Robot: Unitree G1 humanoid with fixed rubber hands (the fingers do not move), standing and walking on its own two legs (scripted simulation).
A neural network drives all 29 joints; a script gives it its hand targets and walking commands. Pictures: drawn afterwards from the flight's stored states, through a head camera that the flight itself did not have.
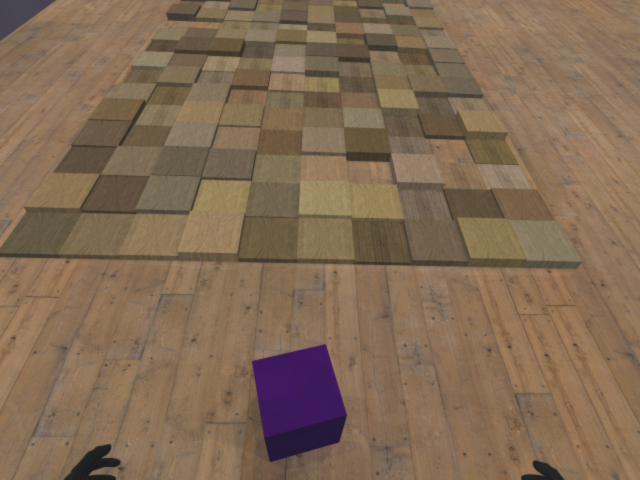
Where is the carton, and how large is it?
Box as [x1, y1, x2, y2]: [252, 344, 346, 461]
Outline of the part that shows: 325,344 252,361 263,433 270,461 339,441 346,413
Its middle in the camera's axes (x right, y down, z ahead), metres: -0.07 +0.46 +1.10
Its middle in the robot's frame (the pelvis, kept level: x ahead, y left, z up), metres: +0.43 +0.05 -0.66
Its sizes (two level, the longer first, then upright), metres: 0.210 0.200 0.250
